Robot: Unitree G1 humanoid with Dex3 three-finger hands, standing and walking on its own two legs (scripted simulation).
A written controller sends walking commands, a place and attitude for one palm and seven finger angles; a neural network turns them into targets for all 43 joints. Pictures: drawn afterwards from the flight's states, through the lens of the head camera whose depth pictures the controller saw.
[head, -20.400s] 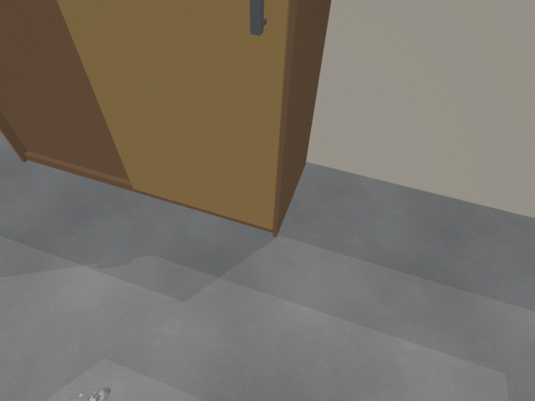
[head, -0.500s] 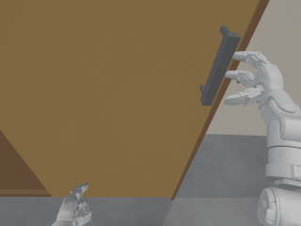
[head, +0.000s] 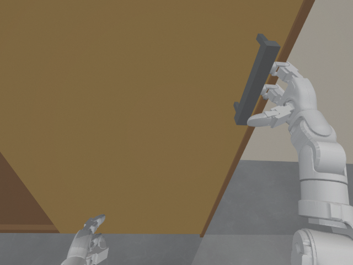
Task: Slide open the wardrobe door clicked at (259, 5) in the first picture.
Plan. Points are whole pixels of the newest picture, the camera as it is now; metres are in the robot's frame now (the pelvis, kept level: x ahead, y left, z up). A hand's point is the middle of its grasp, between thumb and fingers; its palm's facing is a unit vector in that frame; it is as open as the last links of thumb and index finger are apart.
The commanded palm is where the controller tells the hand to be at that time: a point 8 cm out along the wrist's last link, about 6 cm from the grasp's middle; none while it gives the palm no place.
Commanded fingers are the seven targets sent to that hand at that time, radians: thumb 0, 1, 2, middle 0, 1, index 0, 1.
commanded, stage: feel for the door with the fingertips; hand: right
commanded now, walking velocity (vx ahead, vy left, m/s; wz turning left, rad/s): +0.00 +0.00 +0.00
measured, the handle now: (250, 82) +0.44 -0.12 +0.25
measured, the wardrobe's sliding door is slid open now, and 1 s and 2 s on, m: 0.00 0.00 0.00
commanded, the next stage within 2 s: slide the fingers in behind the handle in 0.34 s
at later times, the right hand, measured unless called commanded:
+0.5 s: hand (267, 91) +0.41 -0.15 +0.25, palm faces -0.03 +1.00 -0.03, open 13.8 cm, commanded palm +0.38 -0.19 +0.25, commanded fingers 0.00 0.50 -0.30 0.30 1.20 0.30 1.20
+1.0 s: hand (266, 96) +0.38 -0.14 +0.25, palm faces -0.04 +1.00 -0.02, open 14.0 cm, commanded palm +0.36 -0.18 +0.25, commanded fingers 0.00 0.50 -0.30 0.30 1.20 0.30 1.20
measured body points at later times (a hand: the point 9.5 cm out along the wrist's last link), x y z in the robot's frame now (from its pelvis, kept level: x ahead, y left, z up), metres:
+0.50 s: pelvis -0.01 +0.00 +0.00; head -0.03 +0.02 +0.45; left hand +0.14 +0.24 -0.10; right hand +0.40 -0.20 +0.25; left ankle -0.01 +0.11 -0.74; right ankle -0.04 -0.11 -0.74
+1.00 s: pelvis -0.01 +0.00 +0.00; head -0.04 +0.02 +0.45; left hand +0.18 +0.22 -0.08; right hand +0.38 -0.19 +0.25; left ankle -0.01 +0.11 -0.74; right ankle -0.04 -0.11 -0.74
